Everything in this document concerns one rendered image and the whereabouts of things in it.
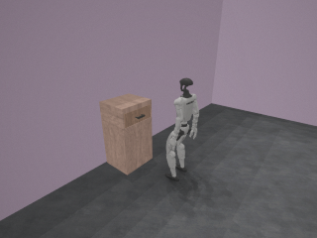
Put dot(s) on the robot left hand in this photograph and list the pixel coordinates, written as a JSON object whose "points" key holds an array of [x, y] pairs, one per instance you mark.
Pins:
{"points": [[173, 143]]}

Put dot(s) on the humanoid robot torso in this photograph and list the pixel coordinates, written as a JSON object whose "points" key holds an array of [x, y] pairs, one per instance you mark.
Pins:
{"points": [[187, 110]]}

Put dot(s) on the robot left forearm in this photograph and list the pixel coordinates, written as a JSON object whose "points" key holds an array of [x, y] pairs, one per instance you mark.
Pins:
{"points": [[176, 128]]}

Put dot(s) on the robot right forearm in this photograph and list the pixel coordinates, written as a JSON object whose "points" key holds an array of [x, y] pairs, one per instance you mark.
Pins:
{"points": [[195, 120]]}

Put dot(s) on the robot right hand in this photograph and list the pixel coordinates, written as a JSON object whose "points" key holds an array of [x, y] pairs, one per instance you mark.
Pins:
{"points": [[195, 132]]}

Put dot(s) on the right robot upper arm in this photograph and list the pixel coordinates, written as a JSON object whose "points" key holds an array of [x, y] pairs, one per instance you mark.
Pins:
{"points": [[195, 105]]}

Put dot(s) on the handle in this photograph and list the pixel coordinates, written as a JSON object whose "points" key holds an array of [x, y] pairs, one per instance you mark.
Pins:
{"points": [[142, 115]]}

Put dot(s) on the robot head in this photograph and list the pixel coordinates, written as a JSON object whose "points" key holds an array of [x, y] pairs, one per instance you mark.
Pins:
{"points": [[186, 82]]}

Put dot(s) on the left robot upper arm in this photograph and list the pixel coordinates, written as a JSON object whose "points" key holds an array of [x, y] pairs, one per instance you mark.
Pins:
{"points": [[178, 107]]}

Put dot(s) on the drawer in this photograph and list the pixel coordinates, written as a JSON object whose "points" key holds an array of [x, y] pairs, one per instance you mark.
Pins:
{"points": [[130, 117]]}

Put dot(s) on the cabinet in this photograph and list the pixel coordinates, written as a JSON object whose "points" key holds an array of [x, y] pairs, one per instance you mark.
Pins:
{"points": [[126, 148]]}

